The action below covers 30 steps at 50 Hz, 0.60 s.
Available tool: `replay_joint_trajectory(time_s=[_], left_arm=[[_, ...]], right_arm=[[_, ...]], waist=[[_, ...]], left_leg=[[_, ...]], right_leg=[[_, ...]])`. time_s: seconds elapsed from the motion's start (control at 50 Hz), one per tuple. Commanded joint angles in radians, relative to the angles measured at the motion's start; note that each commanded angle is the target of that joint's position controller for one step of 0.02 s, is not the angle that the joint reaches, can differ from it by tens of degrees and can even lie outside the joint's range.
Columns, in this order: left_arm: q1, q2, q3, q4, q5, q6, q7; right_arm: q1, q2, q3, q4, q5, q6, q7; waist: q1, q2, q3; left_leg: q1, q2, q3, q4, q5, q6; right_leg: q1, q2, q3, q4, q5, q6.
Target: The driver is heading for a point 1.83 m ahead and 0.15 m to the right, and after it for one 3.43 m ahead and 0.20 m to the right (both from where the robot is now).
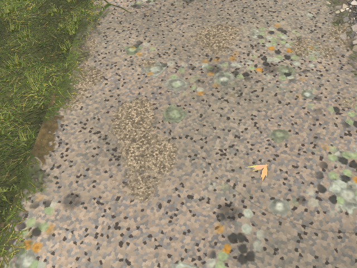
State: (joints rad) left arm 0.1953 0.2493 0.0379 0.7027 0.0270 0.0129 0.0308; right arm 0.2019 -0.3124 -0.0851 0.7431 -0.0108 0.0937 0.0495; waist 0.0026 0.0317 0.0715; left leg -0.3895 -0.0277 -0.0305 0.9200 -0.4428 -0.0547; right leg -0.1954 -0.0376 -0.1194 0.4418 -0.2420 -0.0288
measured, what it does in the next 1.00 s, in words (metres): walks ahead: left foot, then right foot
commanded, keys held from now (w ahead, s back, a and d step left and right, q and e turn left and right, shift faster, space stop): q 0.06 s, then w+q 0.14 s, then w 0.12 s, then w+e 0.68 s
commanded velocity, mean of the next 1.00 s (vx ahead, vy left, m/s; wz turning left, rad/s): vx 0.35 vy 0.00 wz -0.02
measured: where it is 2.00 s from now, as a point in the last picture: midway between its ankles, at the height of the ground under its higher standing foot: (213, 159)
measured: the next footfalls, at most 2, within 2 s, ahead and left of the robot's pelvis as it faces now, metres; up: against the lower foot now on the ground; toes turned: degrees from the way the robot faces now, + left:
left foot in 0.14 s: +0.01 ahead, +0.11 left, +0.00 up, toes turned +6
right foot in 0.68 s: +0.37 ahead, -0.02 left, +0.00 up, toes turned +2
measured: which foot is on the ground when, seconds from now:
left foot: up 0.00-0.12, down 0.14-0.70, up 0.72-1.00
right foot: down 0.00-0.12, up 0.14-0.66, down 0.68-1.00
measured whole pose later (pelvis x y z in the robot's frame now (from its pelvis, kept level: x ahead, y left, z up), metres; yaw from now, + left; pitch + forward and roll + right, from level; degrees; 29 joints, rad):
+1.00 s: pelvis +0.38 +0.02 +0.00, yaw -6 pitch +1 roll +0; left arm 0.39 0.27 0.06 0.85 0.00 -0.05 -0.02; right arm 0.12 -0.28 -0.01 0.74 -0.05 -0.04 0.03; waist 0.04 0.04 0.05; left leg -0.68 0.11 -0.06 0.85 -0.09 -0.04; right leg -0.09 0.15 0.10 0.29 -0.21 -0.12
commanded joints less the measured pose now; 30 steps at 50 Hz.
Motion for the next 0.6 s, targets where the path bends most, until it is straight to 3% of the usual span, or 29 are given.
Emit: replay_joint_trajectory(time_s=[0.02,0.06,0.1,0.12,0.14,0.16,0.18,0.2,0.22,0.26,0.32,0.44,0.54,0.6], left_arm=[[0.03,0.194,0.057,-0.035,0.004,-0.007,-0.01],[0.03,0.209,0.062,-0.028,0.002,-0.003,-0.017],[0.019,0.219,0.066,-0.026,-0.006,0.003,-0.023],[0.024,0.198,0.062,-0.024,-0.004,0.006,-0.023],[0.022,0.117,0.04,-0.044,0.006,0.013,-0.029],[-0.081,0.101,0.028,-0.13,0.023,0.018,-0.026],[-0.15,0.162,0.042,-0.138,0.028,0.015,-0.028],[-0.129,0.182,0.05,-0.123,0.003,0.006,-0.042],[-0.079,0.183,0.052,-0.089,-0.006,-0.006,-0.054],[-0.006,0.167,0.05,-0.028,0.022,-0.016,-0.068],[-0.007,0.134,0.043,-0.009,0.018,-0.015,-0.076],[-0.119,0.12,0.036,-0.02,0.007,-0.017,-0.083],[-0.189,0.097,0.023,-0.05,0.006,-0.03,-0.096],[-0.188,0.085,0.015,-0.065,0.008,-0.033,-0.096]], right_arm=[[-0.055,-0.053,-0.001,-0.098,0.01,-0.015,0.003],[-0.047,-0.059,-0.001,-0.105,0.015,-0.02,0.001],[-0.001,-0.052,0.003,-0.095,0.002,-0.03,-0.001],[0.068,-0.074,-0.005,-0.065,-0.009,-0.039,-0.007],[0.15,-0.161,-0.026,-0.046,-0.023,-0.052,-0.016],[0.195,-0.294,-0.055,-0.071,-0.014,-0.062,-0.014],[0.197,-0.226,-0.044,-0.055,-0.017,-0.06,-0.02],[0.142,-0.167,-0.02,-0.057,-0.008,-0.059,-0.028],[0.088,-0.132,-0.006,-0.061,-0.004,-0.065,-0.034],[0.07,-0.096,0.009,-0.058,-0.005,-0.093,-0.045],[0.143,-0.098,0.011,-0.017,0.002,-0.129,-0.035],[0.234,-0.097,0.016,0.041,-0.011,-0.151,-0.042],[0.263,-0.09,0.023,0.091,-0.02,-0.168,-0.056],[0.241,-0.089,0.029,0.112,-0.02,-0.173,-0.066]], waist=[[0.038,-0.22,-0.1],[0.033,-0.23,-0.11],[-0.005,-0.197,-0.132],[-0.035,-0.126,-0.142],[-0.067,0.154,-0.122],[-0.106,0.285,-0.053],[-0.125,0.147,0.011],[-0.074,0.125,0.052],[-0.034,0.113,0.065],[-0.014,0.099,0.021],[-0.02,0.051,-0.008],[-0.075,0.055,0.042],[-0.083,0.041,0.086],[-0.058,0.046,0.073]], left_leg=[[0.003,-0.003,0.073,-0.135,-0.035,0.021],[0.058,-0.009,0.097,-0.223,-0.018,0.041],[0.203,-0.031,0.13,-0.414,0.084,0.081],[0.352,-0.043,0.091,-0.504,0.087,0.108],[0.476,0.175,-0.251,-0.666,-0.129,0.169],[0.427,0.403,-0.691,-0.771,-0.255,0.324],[0.359,0.39,-0.655,-0.79,-0.325,0.364],[0.314,0.331,-0.558,-0.798,-0.347,0.336],[0.3,0.263,-0.46,-0.81,-0.249,0.294],[0.323,0.183,-0.328,-0.798,0.015,0.262],[0.373,0.177,-0.272,-0.79,0.194,0.267],[0.455,0.214,-0.199,-0.826,0.254,0.268],[0.487,0.25,-0.094,-0.8,0.496,0.255],[0.489,0.255,-0.022,-0.744,0.754,0.225]], right_leg=[[0.131,-0.243,0.138,-0.063,0.462,-0.17],[0.117,-0.255,0.126,-0.029,0.475,-0.158],[0.025,-0.247,0.088,0.011,0.168,-0.107],[-0.106,-0.216,0.051,0.1,-0.058,-0.059],[-0.34,-0.11,-0.065,0.401,-0.329,0.005],[-0.608,0.058,0.012,0.551,-0.444,0.036],[-0.621,-0.005,0.146,0.616,-0.349,0.027],[-0.6,-0.025,0.151,0.601,-0.227,0.025],[-0.559,-0.037,0.147,0.56,-0.133,0.032],[-0.481,-0.036,0.121,0.552,-0.014,0.047],[-0.487,-0.034,0.105,0.515,0.056,0.056],[-0.588,-0.04,0.097,0.406,0.117,0.05],[-0.571,0.001,0.108,0.298,0.107,-0.003],[-0.45,0.033,0.041,0.204,0.071,-0.059]])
